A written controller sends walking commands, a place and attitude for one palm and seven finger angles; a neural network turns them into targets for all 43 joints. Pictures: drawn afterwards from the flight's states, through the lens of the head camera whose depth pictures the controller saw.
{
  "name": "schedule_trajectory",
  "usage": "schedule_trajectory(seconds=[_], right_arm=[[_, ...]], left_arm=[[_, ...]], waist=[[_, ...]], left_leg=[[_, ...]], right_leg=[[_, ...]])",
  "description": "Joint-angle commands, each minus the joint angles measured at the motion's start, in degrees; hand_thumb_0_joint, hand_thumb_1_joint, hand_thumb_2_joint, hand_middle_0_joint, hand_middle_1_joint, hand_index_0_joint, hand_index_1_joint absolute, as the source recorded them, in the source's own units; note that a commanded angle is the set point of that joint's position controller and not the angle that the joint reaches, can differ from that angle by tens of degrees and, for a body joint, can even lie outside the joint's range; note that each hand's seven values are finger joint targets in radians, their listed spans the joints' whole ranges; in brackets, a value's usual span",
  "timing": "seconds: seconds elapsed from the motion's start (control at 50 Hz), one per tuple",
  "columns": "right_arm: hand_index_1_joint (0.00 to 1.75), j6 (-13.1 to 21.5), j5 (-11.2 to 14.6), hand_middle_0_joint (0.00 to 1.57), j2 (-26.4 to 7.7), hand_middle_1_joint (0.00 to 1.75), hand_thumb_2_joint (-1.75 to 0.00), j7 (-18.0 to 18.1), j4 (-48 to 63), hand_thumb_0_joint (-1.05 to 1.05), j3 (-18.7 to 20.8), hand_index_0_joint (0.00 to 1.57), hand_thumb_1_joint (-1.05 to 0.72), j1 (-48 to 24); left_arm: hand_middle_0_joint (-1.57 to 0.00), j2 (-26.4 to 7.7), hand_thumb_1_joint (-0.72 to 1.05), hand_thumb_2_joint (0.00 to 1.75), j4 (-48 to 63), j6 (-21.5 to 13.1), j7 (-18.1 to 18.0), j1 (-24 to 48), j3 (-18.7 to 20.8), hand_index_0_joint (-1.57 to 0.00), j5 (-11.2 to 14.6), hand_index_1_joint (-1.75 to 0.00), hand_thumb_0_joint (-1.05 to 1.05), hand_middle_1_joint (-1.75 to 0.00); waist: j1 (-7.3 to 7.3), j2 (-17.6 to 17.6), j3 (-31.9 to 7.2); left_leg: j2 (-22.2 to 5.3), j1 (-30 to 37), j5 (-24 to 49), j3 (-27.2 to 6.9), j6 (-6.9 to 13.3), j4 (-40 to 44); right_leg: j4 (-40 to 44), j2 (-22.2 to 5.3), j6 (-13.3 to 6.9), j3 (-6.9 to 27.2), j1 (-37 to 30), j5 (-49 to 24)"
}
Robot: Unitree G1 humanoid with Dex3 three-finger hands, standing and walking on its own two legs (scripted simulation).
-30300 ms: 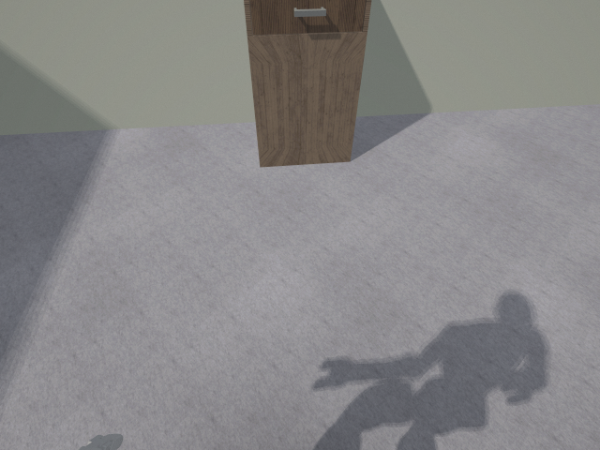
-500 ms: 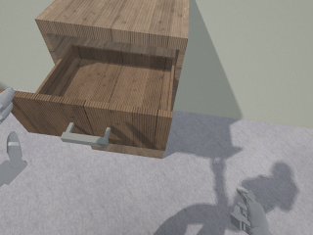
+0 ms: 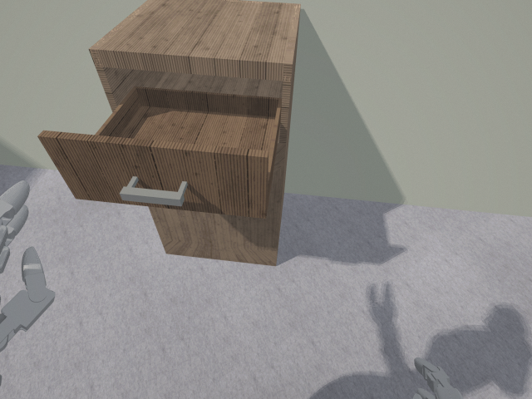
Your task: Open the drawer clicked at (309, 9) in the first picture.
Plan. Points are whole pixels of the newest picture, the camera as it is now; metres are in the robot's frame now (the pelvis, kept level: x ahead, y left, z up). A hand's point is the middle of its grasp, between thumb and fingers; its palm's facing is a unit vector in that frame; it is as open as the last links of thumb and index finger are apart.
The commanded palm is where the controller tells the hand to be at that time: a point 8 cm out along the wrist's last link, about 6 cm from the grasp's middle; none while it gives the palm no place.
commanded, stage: stop stepping back and stand still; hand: left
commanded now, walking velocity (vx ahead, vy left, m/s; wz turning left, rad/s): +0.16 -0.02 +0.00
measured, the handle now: (155, 189) +0.51 +0.24 +0.00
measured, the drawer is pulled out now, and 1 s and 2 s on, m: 0.29 0.29 0.29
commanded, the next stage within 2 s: let the arm hang, fingers relaxed in 0.68 s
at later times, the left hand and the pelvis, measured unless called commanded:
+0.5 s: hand (31, 342) +0.15 +0.22 +0.18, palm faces +0.40 -0.79 -0.47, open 7.4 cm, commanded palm +0.09 +0.26 +0.19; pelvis -0.04 -0.02 -0.01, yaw +1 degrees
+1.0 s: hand out of the picture +0.09 +0.20 -0.13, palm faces +0.06 -0.96 -0.27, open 7.4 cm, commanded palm none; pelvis -0.04 +0.00 -0.01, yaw +2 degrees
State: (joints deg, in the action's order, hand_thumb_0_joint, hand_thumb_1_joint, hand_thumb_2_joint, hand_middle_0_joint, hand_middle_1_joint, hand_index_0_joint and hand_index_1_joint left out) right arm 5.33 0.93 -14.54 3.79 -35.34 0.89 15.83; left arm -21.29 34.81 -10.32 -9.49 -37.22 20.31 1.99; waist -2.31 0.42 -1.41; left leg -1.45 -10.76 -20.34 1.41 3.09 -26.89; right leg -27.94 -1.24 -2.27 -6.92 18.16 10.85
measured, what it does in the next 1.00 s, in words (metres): stands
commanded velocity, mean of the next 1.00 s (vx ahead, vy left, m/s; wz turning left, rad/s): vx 0.05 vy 0.00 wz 0.00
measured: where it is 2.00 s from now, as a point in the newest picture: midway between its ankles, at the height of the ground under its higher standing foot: outside the picture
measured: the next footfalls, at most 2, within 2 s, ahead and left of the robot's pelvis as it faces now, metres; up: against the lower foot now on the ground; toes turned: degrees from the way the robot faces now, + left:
none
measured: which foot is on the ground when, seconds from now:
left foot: down 0.00-1.00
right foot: down 0.00-1.00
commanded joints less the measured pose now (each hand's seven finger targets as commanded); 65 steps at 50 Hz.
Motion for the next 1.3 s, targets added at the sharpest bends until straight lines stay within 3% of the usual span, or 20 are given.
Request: schedule_trajectory(seconds=[0.0, 0.08, 0.18, 0.22, 0.26, 0.3, 0.32, 0.42, 0.46, 0.48, 0.5, 0.56, 0.66, 0.74, 0.76, 0.78, 0.86, 0.98, 1.06, 1.28], right_arm=[[0.30, 5.16, 0.10, 0.20, -6.46, 0.30, -0.90, -0.38, 11.25, 0.00, 2.92, 0.20, -0.90, -8.70], [0.30, 5.00, 0.64, 0.20, -5.03, 0.30, -0.90, 0.20, 10.21, 0.00, 2.39, 0.20, -0.90, -8.93], [0.30, 3.99, 0.18, 0.20, -4.54, 0.30, -0.90, 0.23, 8.51, 0.00, 2.93, 0.20, -0.90, -7.15], [0.30, 3.53, -0.29, 0.20, -3.51, 0.30, -0.90, 0.05, 7.81, 0.00, 1.79, 0.20, -0.90, -7.02], [0.30, 3.32, -0.54, 0.20, -4.19, 0.30, -0.90, 0.54, 8.34, 0.00, 1.21, 0.20, -0.90, -7.46], [0.30, 3.57, -0.87, 0.20, -5.37, 0.30, -0.90, 0.36, 9.55, 0.00, 1.34, 0.20, -0.90, -8.64], [0.30, 3.99, -0.77, 0.20, -3.12, 0.30, -0.90, 0.02, 9.27, 0.00, 0.99, 0.20, -0.90, -8.62], [0.30, 4.32, -0.39, 0.20, -3.55, 0.30, -0.90, -0.64, 8.78, 0.00, 0.12, 0.20, -0.90, -9.79], [0.30, 3.84, -0.29, 0.20, -3.78, 0.30, -0.90, -0.74, 9.29, 0.00, 0.93, 0.20, -0.90, -9.91], [0.30, 3.88, -0.59, 0.20, -3.21, 0.30, -0.90, -1.06, 9.13, 0.00, 0.73, 0.20, -0.90, -9.86], [0.30, 3.22, -0.05, 0.20, -2.91, 0.30, -0.90, -1.12, 8.07, 0.00, 1.56, 0.20, -0.90, -7.85], [0.30, 2.15, -0.42, 0.20, -2.42, 0.30, -0.90, -1.22, 8.62, 0.00, 1.05, 0.20, -0.90, -8.72], [0.30, 2.82, -0.28, 0.20, -3.65, 0.30, -0.90, -0.19, 9.31, 0.00, 0.78, 0.20, -0.90, -10.48], [0.30, 3.32, -0.10, 0.20, -4.19, 0.30, -0.90, -0.09, 9.63, 0.00, 1.33, 0.20, -0.90, -9.90], [0.30, 6.28, -0.02, 0.20, -11.99, 0.30, -0.90, -4.91, -5.41, 0.00, 4.28, 0.20, -0.90, -10.10], [0.30, 3.23, -0.60, 0.20, -8.03, 0.30, -0.90, -4.56, -6.46, 0.00, 4.32, 0.20, -0.90, -4.19], [0.30, -1.79, -1.38, 0.20, -5.37, 0.30, -0.90, -3.46, -5.30, 0.00, 2.04, 0.20, -0.90, -2.94], [0.30, -5.19, -2.22, 0.20, -3.98, 0.30, -0.90, -2.82, -11.18, 0.00, 0.59, 0.20, -0.90, -4.98], [0.30, -5.42, -2.23, 0.20, -1.97, 0.30, -0.90, -2.17, -15.90, 0.00, 0.48, 0.20, -0.90, -1.86], [0.30, -6.08, -1.70, 0.20, 1.35, 0.30, -0.90, -1.58, -24.19, 0.00, 0.63, 0.20, -0.90, 8.29]], left_arm=[[-0.20, -12.15, 0.90, 0.90, 16.71, -5.36, -0.40, -0.91, 8.34, -0.20, 0.09, -0.30, 0.00, -0.30], [-0.20, -12.25, 0.90, 0.90, 13.29, -5.13, -0.82, 2.13, 9.31, -0.20, -0.23, -0.30, 0.00, -0.30], [-0.20, -10.89, 0.90, 0.90, 6.92, -5.67, -0.52, 5.97, 8.20, -0.20, -0.06, -0.30, 0.00, -0.30], [-0.20, -10.25, 0.90, 0.90, 7.28, -5.48, -0.51, 8.24, 7.13, -0.20, -0.34, -0.30, 0.00, -0.30], [-0.20, -8.91, 0.90, 0.90, 8.27, -4.97, -0.52, 7.44, 5.65, -0.20, -0.32, -0.30, 0.00, -0.30], [-0.20, -10.08, 0.90, 0.90, 14.46, -5.59, -0.92, 8.52, 6.70, -0.20, -0.58, -0.30, 0.00, -0.30], [-0.20, -11.07, 0.90, 0.90, 12.39, -4.83, -0.82, 8.51, 7.80, -0.20, -1.36, -0.30, 0.00, -0.30], [-0.20, -10.58, 0.90, 0.90, 9.22, -3.86, -0.40, 4.39, 7.49, -0.20, -0.58, -0.30, 0.00, -0.30], [-0.20, -11.70, 0.90, 0.90, 9.88, -4.23, 0.15, 6.66, 8.15, -0.20, 0.04, -0.30, 0.00, -0.30], [-0.20, -12.01, 0.90, 0.90, 11.31, -4.31, 0.15, 8.26, 8.31, -0.20, 0.10, -0.30, 0.00, -0.30], [-0.20, -11.16, 0.90, 0.90, 10.28, -3.93, -0.13, 5.24, 8.38, -0.20, 0.51, -0.30, 0.00, -0.30], [-0.20, -10.24, 0.90, 0.90, 11.72, -4.12, -0.47, 2.54, 7.96, -0.20, 0.31, -0.30, 0.00, -0.30], [-0.20, -10.15, 0.90, 0.90, 12.57, -5.00, -0.77, 2.17, 7.31, -0.20, 0.12, -0.30, 0.00, -0.30], [-0.20, -9.80, 0.90, 0.90, 11.65, -5.35, -0.40, 1.78, 7.02, -0.20, 0.37, -0.30, 0.00, -0.30], [-0.20, 0.03, 0.90, 0.90, -38.93, 3.42, 7.44, 8.98, -14.78, -0.20, -4.86, -0.30, 0.00, -0.30], [-0.20, 1.94, 0.90, 0.90, -41.61, 7.76, 8.79, 7.27, -13.60, -0.20, -4.73, -0.30, 0.00, -0.30], [-0.20, 2.48, 0.90, 0.90, -52.34, 10.02, 9.06, 15.50, -15.07, -0.20, -4.14, -0.30, 0.00, -0.30], [-0.20, 1.45, 0.90, 0.90, -74.89, 11.57, 8.51, 22.29, -16.91, -0.20, -3.35, -0.30, 0.00, -0.30], [-0.20, 3.98, 0.90, 0.90, -85.06, 10.80, 8.45, 19.29, -16.87, -0.20, -3.10, -0.30, 0.00, -0.30], [-0.20, 6.39, 0.90, 0.90, -96.49, 10.48, 7.99, 15.20, -18.57, -0.20, -2.65, -0.30, 0.00, -0.30]], waist=[[2.61, -11.87, -3.84], [1.73, -6.24, 2.17], [0.94, 9.59, 2.89], [0.06, 10.48, 0.93], [-0.24, 2.73, 2.40], [0.04, -15.99, 2.35], [-0.06, -14.25, 3.86], [2.26, -5.97, 3.99], [0.46, 4.62, 2.37], [0.70, 4.02, 1.77], [0.83, 7.19, 0.35], [0.76, 6.12, -1.72], [1.59, -6.83, -1.72], [1.61, -3.82, -3.01], [-1.15, -4.00, 1.67], [-0.02, -1.60, -4.42], [1.34, 11.57, -4.12], [2.70, -5.75, 5.12], [2.90, -9.67, 2.58], [2.27, -1.31, 5.89]], left_leg=[[-9.66, -3.74, 3.13, -9.97, 3.75, 10.38], [-5.98, -14.75, -10.06, -6.80, 2.66, 8.64], [2.47, -10.67, -5.45, 0.78, -0.36, -17.95], [0.85, -2.49, -5.70, 0.25, 0.30, -12.10], [-0.01, 1.91, -8.28, -1.77, 1.35, -0.04], [-13.96, -4.30, -19.47, -23.83, 6.90, 16.91], [-16.42, -9.88, -21.26, -25.87, 9.21, 19.13], [-7.41, -15.45, 0.53, -6.68, 2.72, 3.41], [0.05, -13.95, -0.06, -2.05, -0.79, -6.85], [1.22, -11.03, -2.80, -1.42, -1.68, -9.14], [1.45, -8.65, -1.87, -1.16, -1.74, -13.61], [0.47, -4.86, 1.56, -1.92, -1.23, -6.17], [-6.09, -2.41, 13.31, -8.07, 0.43, 8.35], [-4.29, -2.70, 15.48, -5.52, -0.57, 6.51], [-4.40, -7.49, 23.97, -5.88, -0.77, -2.97], [-4.81, -2.32, 31.42, -3.87, -1.31, -2.93], [-2.95, -6.60, 18.06, -6.34, 0.12, -5.01], [-3.46, -7.60, 9.35, -8.20, 0.12, 4.89], [-2.77, -6.67, 0.78, -6.61, -0.20, 6.98], [-4.11, -5.03, -1.72, -7.13, 0.64, 9.02]], right_leg=[[-4.02, -1.73, 3.02, 4.47, -7.05, 9.85], [-1.42, -1.17, 2.39, 5.45, -10.24, 11.37], [18.50, -14.97, -5.16, 28.92, 0.60, 32.63], [16.58, -14.53, -4.56, 22.19, 7.00, 32.95], [8.52, -7.86, -1.97, 13.91, 10.98, 31.55], [-19.65, 3.45, 2.66, 3.52, 8.44, 17.29], [-30.46, 2.73, 3.08, 6.16, 8.70, 15.64], [2.02, 0.10, 2.61, 5.28, -9.98, 6.35], [11.78, -8.44, -1.64, 20.77, -8.21, 4.62], [15.69, -12.17, -3.04, 25.49, -3.41, 13.83], [18.26, -13.42, -3.41, 28.37, -2.43, 18.58], [14.34, -12.06, -3.60, 20.78, -4.96, 7.10], [3.81, -1.67, 1.91, 9.70, -8.70, -2.66], [5.01, -2.14, 1.89, 9.75, -12.43, -8.61], [-4.42, -5.03, 0.31, 5.44, -3.28, -16.10], [-2.75, -4.73, 0.02, 8.07, -4.36, -17.61], [-0.73, -5.61, -1.76, 9.68, -6.40, -12.59], [5.19, -2.92, -1.31, 11.27, -5.03, 2.23], [8.68, -2.97, -1.78, 12.21, -8.39, 5.23], [10.76, -2.53, -1.53, 11.21, -4.67, 9.47]])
